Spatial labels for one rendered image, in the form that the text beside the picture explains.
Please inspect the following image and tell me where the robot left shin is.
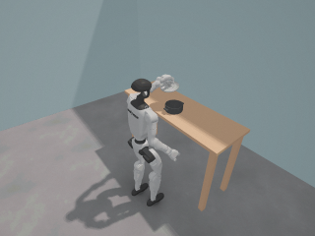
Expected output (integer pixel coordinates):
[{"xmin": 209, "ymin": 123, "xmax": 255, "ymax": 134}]
[{"xmin": 133, "ymin": 161, "xmax": 145, "ymax": 191}]

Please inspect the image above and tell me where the robot left hand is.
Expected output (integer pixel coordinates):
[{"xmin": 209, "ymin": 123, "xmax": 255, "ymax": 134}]
[{"xmin": 162, "ymin": 74, "xmax": 174, "ymax": 87}]

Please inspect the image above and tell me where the robot right forearm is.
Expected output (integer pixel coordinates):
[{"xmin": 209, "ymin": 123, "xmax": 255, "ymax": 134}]
[{"xmin": 153, "ymin": 139, "xmax": 173, "ymax": 155}]

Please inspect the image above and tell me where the robot left upper arm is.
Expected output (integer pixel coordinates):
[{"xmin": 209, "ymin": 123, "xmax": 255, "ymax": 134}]
[{"xmin": 126, "ymin": 91, "xmax": 148, "ymax": 104}]

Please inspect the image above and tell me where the pot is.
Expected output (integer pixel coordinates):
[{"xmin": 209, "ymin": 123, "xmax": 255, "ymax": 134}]
[{"xmin": 164, "ymin": 99, "xmax": 184, "ymax": 115}]

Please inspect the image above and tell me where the robot right shin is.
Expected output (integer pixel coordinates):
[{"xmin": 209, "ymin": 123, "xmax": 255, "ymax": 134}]
[{"xmin": 149, "ymin": 175, "xmax": 161, "ymax": 201}]

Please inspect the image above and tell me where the robot right upper arm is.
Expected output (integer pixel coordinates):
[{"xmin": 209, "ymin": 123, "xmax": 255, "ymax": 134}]
[{"xmin": 145, "ymin": 109, "xmax": 158, "ymax": 147}]

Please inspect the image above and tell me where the robot left forearm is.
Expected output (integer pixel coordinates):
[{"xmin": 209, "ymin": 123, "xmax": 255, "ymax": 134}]
[{"xmin": 150, "ymin": 76, "xmax": 165, "ymax": 93}]

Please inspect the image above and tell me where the table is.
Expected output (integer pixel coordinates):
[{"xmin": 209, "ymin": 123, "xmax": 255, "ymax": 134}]
[{"xmin": 124, "ymin": 81, "xmax": 250, "ymax": 211}]

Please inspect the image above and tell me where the lid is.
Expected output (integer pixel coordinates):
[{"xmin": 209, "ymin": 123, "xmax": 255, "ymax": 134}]
[{"xmin": 160, "ymin": 81, "xmax": 179, "ymax": 92}]

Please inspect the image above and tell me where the robot right hand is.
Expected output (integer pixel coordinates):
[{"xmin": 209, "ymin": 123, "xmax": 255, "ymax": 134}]
[{"xmin": 169, "ymin": 149, "xmax": 180, "ymax": 161}]

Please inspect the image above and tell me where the robot shin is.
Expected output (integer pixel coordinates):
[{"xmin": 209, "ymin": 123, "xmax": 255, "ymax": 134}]
[
  {"xmin": 133, "ymin": 161, "xmax": 145, "ymax": 191},
  {"xmin": 149, "ymin": 175, "xmax": 161, "ymax": 201}
]

